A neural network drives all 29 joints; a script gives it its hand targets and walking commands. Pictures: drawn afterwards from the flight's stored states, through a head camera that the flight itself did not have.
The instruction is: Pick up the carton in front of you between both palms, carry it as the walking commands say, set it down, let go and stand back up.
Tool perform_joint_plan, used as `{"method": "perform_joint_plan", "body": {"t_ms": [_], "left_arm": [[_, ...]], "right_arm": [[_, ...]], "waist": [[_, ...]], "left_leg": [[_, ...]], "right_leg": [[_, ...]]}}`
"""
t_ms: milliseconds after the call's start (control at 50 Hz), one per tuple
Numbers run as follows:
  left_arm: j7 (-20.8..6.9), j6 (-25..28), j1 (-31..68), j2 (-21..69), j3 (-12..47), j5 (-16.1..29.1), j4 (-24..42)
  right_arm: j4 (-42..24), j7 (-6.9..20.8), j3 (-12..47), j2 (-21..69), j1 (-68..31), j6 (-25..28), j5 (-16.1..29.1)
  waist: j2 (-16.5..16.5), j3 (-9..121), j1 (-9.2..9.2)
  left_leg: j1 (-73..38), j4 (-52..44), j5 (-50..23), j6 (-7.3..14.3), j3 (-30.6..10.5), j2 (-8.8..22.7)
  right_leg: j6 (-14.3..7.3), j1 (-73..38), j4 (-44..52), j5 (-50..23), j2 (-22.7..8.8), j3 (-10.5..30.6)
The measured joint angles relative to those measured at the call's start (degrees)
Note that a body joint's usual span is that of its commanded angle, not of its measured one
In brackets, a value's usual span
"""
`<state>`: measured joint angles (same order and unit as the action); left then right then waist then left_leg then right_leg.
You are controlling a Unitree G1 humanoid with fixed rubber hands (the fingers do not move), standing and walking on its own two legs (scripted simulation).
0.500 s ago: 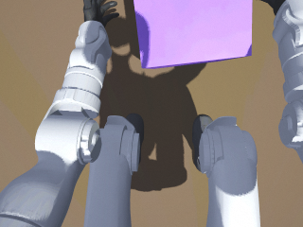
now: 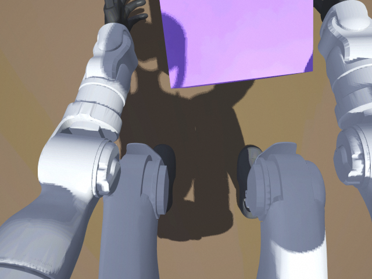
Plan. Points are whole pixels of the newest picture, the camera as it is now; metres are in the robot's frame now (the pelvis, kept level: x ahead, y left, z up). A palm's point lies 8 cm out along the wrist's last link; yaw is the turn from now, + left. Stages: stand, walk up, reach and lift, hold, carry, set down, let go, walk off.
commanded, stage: reach and lift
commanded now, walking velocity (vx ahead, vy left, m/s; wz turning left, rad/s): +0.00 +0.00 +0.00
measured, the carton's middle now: (227, 29) +0.52 -0.06 -0.25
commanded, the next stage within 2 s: none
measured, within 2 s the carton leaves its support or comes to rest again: leaves its support in 0.38 s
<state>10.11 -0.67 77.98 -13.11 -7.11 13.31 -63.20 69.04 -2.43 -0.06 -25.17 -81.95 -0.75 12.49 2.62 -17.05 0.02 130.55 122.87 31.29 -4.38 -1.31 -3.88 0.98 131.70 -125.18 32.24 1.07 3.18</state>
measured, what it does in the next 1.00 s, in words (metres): rises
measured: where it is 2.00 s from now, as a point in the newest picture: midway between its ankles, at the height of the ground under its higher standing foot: (205, 191)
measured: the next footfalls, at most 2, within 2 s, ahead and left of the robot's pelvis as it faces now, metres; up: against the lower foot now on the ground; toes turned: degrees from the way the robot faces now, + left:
none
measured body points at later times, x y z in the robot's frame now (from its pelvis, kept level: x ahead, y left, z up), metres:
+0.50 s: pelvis +0.00 +0.00 -0.01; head +0.35 -0.05 +0.27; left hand +0.55 +0.10 -0.15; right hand +0.54 -0.20 -0.17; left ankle +0.12 +0.13 -0.34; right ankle +0.11 -0.12 -0.34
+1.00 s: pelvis +0.00 +0.01 +0.11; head +0.25 -0.04 +0.48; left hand +0.51 +0.10 +0.05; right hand +0.49 -0.20 +0.04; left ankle +0.12 +0.13 -0.34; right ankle +0.11 -0.13 -0.34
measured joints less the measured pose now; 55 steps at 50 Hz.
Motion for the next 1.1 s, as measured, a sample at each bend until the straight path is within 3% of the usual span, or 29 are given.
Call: {"method": "perform_joint_plan", "body": {"t_ms": [120, 200, 300, 320, 440, 540, 640, 860, 960, 1100], "left_arm": [[0.2, 0.09, 2.94, 1.77, 1.13, -0.1, -0.82], [2.62, 0.26, 4.47, 3.23, -2.69, -2.86, -1.78], [1.9, -2.21, 4.44, 4.35, -9.12, -8.17, -0.83], [1.07, -2.92, 4.22, 4.63, -9.72, -8.83, -0.36], [0.97, -6.32, 0.79, 5.66, -11.94, -9.69, 4.71], [1.29, -8.26, -6.38, 7.5, -11.69, -7.8, 13.81], [0.75, -11.12, -13.84, 10.96, -14.12, -10.07, 22.08], [-3.43, -16.29, -16.81, 16.33, -24.69, -23.39, 22.03], [-4.31, -16.81, -18.17, 17.02, -25.24, -25.12, 22.89], [-4.44, -17.28, -23.09, 18.36, -23.0, -24.43, 26.58]], "right_arm": [[0.99, -0.15, 1.21, 1.66, -2.7, 0.01, 0.13], [3.13, -1.08, 1.41, 2.25, -4.49, -0.43, -0.72], [3.69, -1.17, -0.56, 3.15, -5.58, -3.07, -3.65], [3.05, -0.28, -0.83, 3.61, -5.29, -3.77, -4.1], [-3.27, -1.57, -2.51, 5.61, -0.49, -7.38, -6.14], [-12.23, -2.38, -3.88, 7.61, 5.89, -10.24, -6.83], [-19.73, -1.63, -7.78, 10.78, 12.14, -14.1, -9.43], [-18.52, 1.66, -20.19, 17.36, 15.9, -18.31, -22.26], [-20.4, 2.27, -22.68, 19.31, 18.09, -18.59, -25.23], [-26.02, 2.4, -22.07, 21.33, 24.22, -19.35, -24.62]], "waist": [[-0.09, -1.17, 0.44], [-0.14, -1.84, 0.53], [0.23, -1.65, 0.75], [0.33, -1.36, 0.8], [0.99, 1.38, 0.58], [1.49, 5.61, 0.22], [1.14, 11.68, 0.54], [-0.27, 22.84, 0.19], [-0.22, 25.2, 0.26], [-0.26, 27.36, 0.27]], "left_leg": [[-0.21, -0.92, -0.92, -0.07, -0.09, -0.38], [-0.62, -1.05, -0.97, -0.23, -0.5, -0.52], [-0.63, 0.06, -0.51, -0.62, -0.98, -1.16], [-0.55, 0.4, -0.3, -0.68, -1.04, -1.26], [-0.04, 1.86, 0.86, -1.25, -1.49, -2.17], [-0.28, 1.62, 1.48, -1.97, -2.2, -3.09], [-2.49, -1.22, 1.49, -1.99, -2.56, -3.08], [-10.4, -14.35, -1.19, -0.83, -3.11, -3.39], [-13.65, -19.39, -2.33, -0.72, -3.63, -3.87], [-19.04, -24.84, -2.52, -0.2, -4.03, -3.83]], "right_leg": [[-0.01, -0.31, 0.88, -0.77, -0.2, -0.01], [-0.07, -0.72, 1.21, -1.01, -0.03, -0.29], [-0.2, -0.79, 0.17, -0.58, 0.0, -0.53], [-0.22, -0.72, -0.17, -0.37, 0.0, -0.56], [-0.15, -0.19, -1.62, 0.75, 0.29, -0.53], [0.75, -0.24, -1.05, 0.75, 1.67, -0.02], [1.82, -2.17, 2.37, -0.12, 3.34, 0.7], [2.34, -9.95, 16.26, -3.72, 4.92, 1.92], [2.35, -13.45, 21.35, -4.56, 4.7, 2.13], [2.41, -19.04, 26.94, -4.61, 4.57, 2.43]]}}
